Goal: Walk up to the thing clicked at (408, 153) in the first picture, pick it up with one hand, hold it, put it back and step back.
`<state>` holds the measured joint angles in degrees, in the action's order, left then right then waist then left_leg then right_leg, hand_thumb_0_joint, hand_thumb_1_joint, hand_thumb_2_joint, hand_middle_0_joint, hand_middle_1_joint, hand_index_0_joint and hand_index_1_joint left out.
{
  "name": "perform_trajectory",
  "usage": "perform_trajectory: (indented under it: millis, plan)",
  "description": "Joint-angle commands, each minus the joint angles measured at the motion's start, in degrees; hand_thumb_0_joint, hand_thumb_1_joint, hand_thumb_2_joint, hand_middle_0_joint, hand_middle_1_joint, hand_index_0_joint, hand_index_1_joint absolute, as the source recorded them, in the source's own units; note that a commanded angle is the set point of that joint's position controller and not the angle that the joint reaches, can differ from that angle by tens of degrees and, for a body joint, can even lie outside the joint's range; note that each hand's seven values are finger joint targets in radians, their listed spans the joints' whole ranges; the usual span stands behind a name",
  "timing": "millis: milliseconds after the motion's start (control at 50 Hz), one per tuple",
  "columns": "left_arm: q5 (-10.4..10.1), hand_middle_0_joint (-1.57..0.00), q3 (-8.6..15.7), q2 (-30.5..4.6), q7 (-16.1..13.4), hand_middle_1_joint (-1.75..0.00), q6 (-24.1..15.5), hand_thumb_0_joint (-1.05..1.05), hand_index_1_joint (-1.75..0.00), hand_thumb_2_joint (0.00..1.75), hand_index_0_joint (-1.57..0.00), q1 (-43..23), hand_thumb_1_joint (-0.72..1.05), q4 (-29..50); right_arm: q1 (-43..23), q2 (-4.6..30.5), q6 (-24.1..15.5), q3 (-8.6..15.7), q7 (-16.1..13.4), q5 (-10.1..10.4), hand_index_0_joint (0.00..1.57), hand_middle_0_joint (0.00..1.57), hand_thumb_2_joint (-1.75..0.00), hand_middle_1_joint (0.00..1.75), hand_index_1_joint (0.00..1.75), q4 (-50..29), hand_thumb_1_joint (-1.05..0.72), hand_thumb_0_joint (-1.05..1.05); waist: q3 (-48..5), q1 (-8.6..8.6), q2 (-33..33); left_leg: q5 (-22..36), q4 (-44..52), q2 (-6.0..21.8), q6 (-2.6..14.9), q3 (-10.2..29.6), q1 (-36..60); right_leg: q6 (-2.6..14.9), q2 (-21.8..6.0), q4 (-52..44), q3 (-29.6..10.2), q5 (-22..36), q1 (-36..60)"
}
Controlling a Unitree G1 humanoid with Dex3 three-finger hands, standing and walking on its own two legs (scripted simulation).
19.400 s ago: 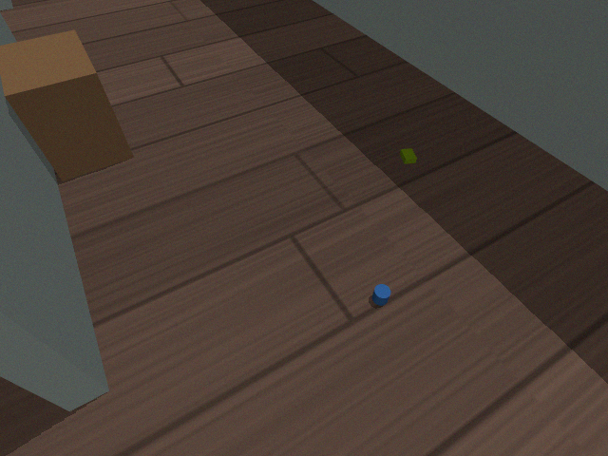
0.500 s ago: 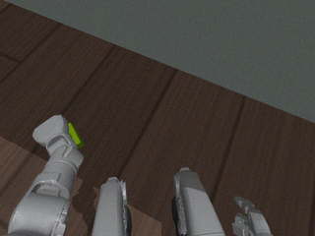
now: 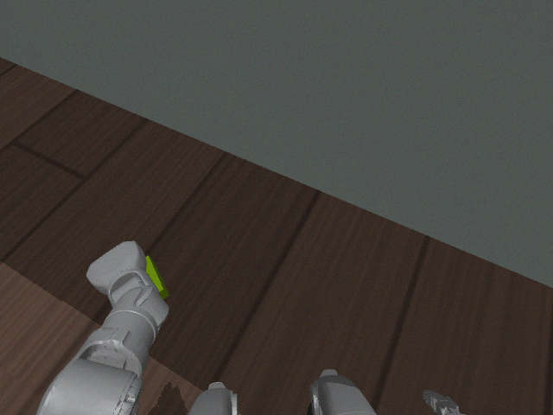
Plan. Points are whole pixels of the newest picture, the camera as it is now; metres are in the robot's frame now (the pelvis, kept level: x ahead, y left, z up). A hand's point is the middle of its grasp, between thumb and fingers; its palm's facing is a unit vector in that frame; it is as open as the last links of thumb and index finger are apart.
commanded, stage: lift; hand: left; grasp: from above
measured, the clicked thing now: (143, 283) +0.35 +0.22 -0.13
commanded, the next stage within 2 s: hold in 0.26 s
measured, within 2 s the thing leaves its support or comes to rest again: neither
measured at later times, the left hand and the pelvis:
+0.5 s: hand (121, 277) +0.33 +0.22 -0.02, palm faces -0.33 -0.29 -0.90, open 10.1 cm; pelvis +0.01 +0.00 +0.04, yaw +0 degrees
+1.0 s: hand (111, 271) +0.33 +0.22 +0.00, palm faces -0.32 -0.30 -0.90, open 10.1 cm; pelvis +0.02 +0.01 +0.06, yaw -1 degrees
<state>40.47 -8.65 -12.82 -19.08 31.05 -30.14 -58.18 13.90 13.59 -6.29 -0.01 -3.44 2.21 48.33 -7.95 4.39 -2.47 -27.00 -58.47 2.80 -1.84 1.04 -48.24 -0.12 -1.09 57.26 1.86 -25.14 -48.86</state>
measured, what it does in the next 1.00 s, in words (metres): rises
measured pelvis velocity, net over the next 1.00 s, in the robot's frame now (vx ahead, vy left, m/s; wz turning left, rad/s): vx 0.02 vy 0.01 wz -0.01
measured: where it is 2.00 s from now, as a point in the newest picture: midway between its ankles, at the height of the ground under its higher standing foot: outside the picture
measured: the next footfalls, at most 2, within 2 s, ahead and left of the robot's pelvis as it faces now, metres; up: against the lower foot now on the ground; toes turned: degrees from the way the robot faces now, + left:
none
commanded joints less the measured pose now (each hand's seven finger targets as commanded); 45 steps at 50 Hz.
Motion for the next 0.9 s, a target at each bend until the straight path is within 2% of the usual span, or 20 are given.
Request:
perform_trajectory:
  millis: [0,20,60,180,200,260,280,300,320,360,460,480,500,540,580,640,660,760,820,880]
  plan:
    - [1.89,-1.12,0.95,-9.58,-1.12,-0.28,0.03,0.0,-0.34,0.52,-1.06,-15.5,0.59,7.45,3.71,7.88,-1.39,2.44,-0.02,0.38,0.2,0.2,-0.9,0.3,0.3,-4.7,-0.9,0.0,-20.92,0.12,1.26,24.01,10.14,-3.34,2.04,-1.85,15.78,0.55,1.92,-10.63,-0.12,25.07,20.3]
    - [1.86,-1.1,0.56,-9.34,-1.14,-0.29,-0.32,0.0,-0.34,0.51,-1.05,-17.44,0.59,8.93,3.54,8.04,-1.31,2.52,0.01,0.38,0.2,0.2,-0.9,0.3,0.3,-4.67,-0.89,0.0,-19.88,-0.01,0.63,23.89,11.08,-3.27,1.99,-1.82,16.49,0.59,2.15,-11.5,0.03,24.42,20.09]
    - [2.06,-1.09,0.22,-8.32,-1.01,-0.29,-0.19,0.0,-0.34,0.51,-1.04,-15.93,0.57,7.27,3.54,8.08,-1.31,2.57,0.29,0.38,0.2,0.2,-0.9,0.3,0.3,-4.93,-0.89,0.0,-18.41,-0.18,1.44,23.41,13.3,-3.16,1.87,-1.77,18.7,0.8,2.19,-13.24,0.47,22.73,20.84]
    - [1.83,-1.09,0.39,-9.34,-1.24,-0.32,0.3,0.0,-0.37,0.54,-1.04,-19.21,0.58,8.94,2.41,8.25,-1.64,2.47,0.91,0.56,0.2,0.2,-0.9,0.3,0.3,-5.14,-0.89,0.0,-17.36,-0.85,1.16,21.98,17.45,-3.54,2.08,-2.69,22.13,0.52,2.13,-17.56,-0.09,21.96,24.55]
    - [1.78,-1.09,-0.17,-8.57,-1.13,-0.33,0.57,0.0,-0.38,0.55,-1.04,-18.9,0.59,7.45,1.77,8.11,-1.7,2.32,1.05,0.6,0.2,0.2,-0.9,0.3,0.3,-5.16,-0.89,0.0,-14.98,-0.73,1.4,20.77,18.07,-3.65,2.1,-2.98,21.28,0.44,2.14,-18.28,-0.21,21.02,24.3]
    - [1.41,-1.11,-0.38,-7.91,-0.94,-0.34,1.21,0.0,-0.39,0.57,-1.06,-18.98,0.61,7.37,0.95,8.15,-1.9,2.3,1.49,0.62,0.2,0.2,-0.9,0.3,0.3,-5.23,-0.89,0.0,-14.81,-1.12,2.75,19.83,19.6,-3.89,2.26,-3.2,22.12,0.11,1.93,-19.92,-0.58,20.44,26.16]
    - [1.21,-1.11,-0.78,-7.16,-0.73,-0.35,1.57,0.0,-0.39,0.55,-1.06,-18.52,0.61,6.98,1.01,8.13,-2.17,2.23,1.69,0.53,0.2,0.2,-0.9,0.3,0.3,-5.19,-0.89,0.0,-14.05,-0.93,3.36,19.42,20.29,-3.85,2.26,-3.09,22.36,0.24,1.98,-20.24,-0.41,19.79,26.3]
    - [0.96,-1.1,-0.4,-8.15,-0.77,-0.34,1.65,0.0,-0.39,0.54,-1.06,-19.4,0.61,9.39,0.55,8.32,-2.34,2.25,1.91,0.53,0.2,0.2,-0.9,0.3,0.3,-5.76,-0.89,0.0,-14.83,-1.6,2.06,19.74,21.08,-3.81,2.08,-3.19,23.77,0.44,1.96,-20.4,-0.27,19.69,27.14]
    - [0.99,-1.1,-0.53,-7.75,-0.6,-0.33,2.17,0.0,-0.38,0.54,-1.05,-17.59,0.59,7.94,0.3,8.4,-2.4,2.27,2.06,0.61,0.2,0.2,-0.9,0.3,0.3,-5.75,-0.9,0.0,-14.6,-1.79,2.55,20.35,21.54,-3.69,1.99,-3.09,24.43,0.51,2.06,-20.51,-0.14,19.93,27.45]
    - [1.45,-1.08,-0.94,-8.06,-0.38,-0.32,2.28,0.0,-0.37,0.49,-1.03,-19.71,0.58,9.24,-0.29,8.33,-2.42,2.1,2.31,0.55,0.2,0.2,-0.9,0.3,0.3,-6.2,-0.9,0.0,-12.93,-1.62,2.28,19.83,22.45,-3.84,2.06,-3.2,24.62,0.48,2.11,-21.39,-0.11,19.48,27.52]
    - [1.89,-1.09,-1.82,-8.18,1.24,-0.31,2.96,0.0,-0.36,0.46,-1.04,-18.06,0.6,10.61,-1.52,8.34,-2.54,1.84,2.9,0.93,0.2,0.2,-0.9,0.3,0.3,-7.23,-0.9,0.0,-11.92,-2.24,3.33,18.66,24.18,-4.14,2.32,-3.24,25.87,0.1,1.89,-23.21,-0.46,18.5,29.11]
    - [2.04,-1.1,-1.71,-8.48,1.64,-0.31,2.96,0.0,-0.36,0.46,-1.05,-18.61,0.61,11.32,-1.69,8.39,-2.59,1.95,2.98,0.98,0.2,0.2,-0.9,0.3,0.3,-7.19,-0.9,0.0,-12.55,-2.11,2.85,19.25,24.37,-4.11,2.26,-3.35,26.49,0.16,1.91,-23.3,-0.67,18.94,29.39]
    - [2.07,-1.1,-1.81,-8.64,1.82,-0.32,2.97,0.0,-0.36,0.46,-1.05,-18.57,0.61,13.31,-2.11,8.24,-2.55,1.84,3.08,1.06,0.2,0.2,-0.9,0.3,0.3,-7.72,-0.9,0.0,-13.31,-2.85,1.9,19.96,24.9,-4.08,2.06,-3.34,28.09,0.25,1.99,-23.45,-0.48,19.23,30.14]
    - [2.27,-1.09,-2.61,-7.38,2.11,-0.33,3.4,0.0,-0.37,0.45,-1.05,-18.2,0.61,12.92,-2.36,8.12,-2.73,1.63,3.31,1.07,0.2,0.2,-0.9,0.3,0.3,-7.81,-0.9,0.0,-11.57,-2.29,3.22,19.44,25.64,-3.9,2.12,-3.06,28.12,0.18,2.19,-23.98,-0.35,18.74,29.72]
    - [2.47,-1.1,-1.92,-8.57,1.97,-0.31,3.7,0.0,-0.36,0.45,-1.05,-18.14,0.6,13.02,-2.55,8.14,-2.81,1.66,3.56,0.92,0.2,0.2,-0.9,0.3,0.3,-8.02,-0.9,0.0,-11.46,-2.67,2.98,19.85,25.84,-3.98,2.16,-3.22,28.43,0.22,2.1,-24.45,-0.41,19.04,30.48]
    - [2.21,-1.11,-2.14,-8.14,2.3,-0.33,4.57,0.0,-0.37,0.48,-1.06,-18.37,0.62,14.14,-3.15,8.14,-2.85,1.56,3.87,1.12,0.2,0.2,-0.9,0.3,0.3,-8.15,-0.9,0.0,-12.59,-2.76,2.82,22.06,26.11,-4.04,2.21,-3.53,29.98,0.04,2.01,-24.7,-0.77,21.56,32.0]
    - [1.99,-1.1,-2.63,-7.37,2.36,-0.34,4.96,0.0,-0.38,0.47,-1.06,-18.07,0.63,13.3,-3.3,7.86,-2.97,1.39,3.99,0.95,0.2,0.2,-0.9,0.3,0.3,-7.86,-0.9,0.0,-10.82,-2.67,3.63,21.88,26.39,-3.99,2.25,-3.32,29.12,0.0,2.09,-25.04,-0.56,21.41,31.71]
    - [1.54,-1.09,-2.55,-7.92,2.67,-0.33,6.34,0.0,-0.38,0.47,-1.05,-18.58,0.6,15.12,-4.16,8.07,-3.01,1.12,4.59,1.03,0.2,0.2,-0.9,0.3,0.3,-8.47,-0.9,0.0,-11.59,-3.45,3.64,22.43,27.42,-4.19,2.5,-3.72,30.82,-0.09,1.84,-26.2,-0.66,22.11,33.66]
    - [1.51,-1.1,-3.04,-7.05,3.0,-0.34,6.95,0.0,-0.38,0.48,-1.05,-18.31,0.61,14.36,-4.3,7.95,-3.1,1.12,4.96,0.93,0.2,0.2,-0.9,0.3,0.3,-8.34,-0.9,0.0,-10.99,-3.15,3.98,22.84,27.89,-4.06,2.47,-3.54,31.0,-0.04,1.96,-26.4,-0.56,22.52,33.97]
    - [1.41,-1.1,-3.0,-7.96,3.6,-0.33,7.07,0.0,-0.38,0.46,-1.06,-18.64,0.62,16.46,-4.55,8.03,-3.06,1.03,5.18,1.0,0.2,0.2,-0.9,0.3,0.3,-8.75,-0.9,0.0,-11.17,-3.99,2.59,23.7,28.73,-3.84,2.25,-3.5,32.12,0.23,2.16,-26.46,-0.31,22.55,34.31]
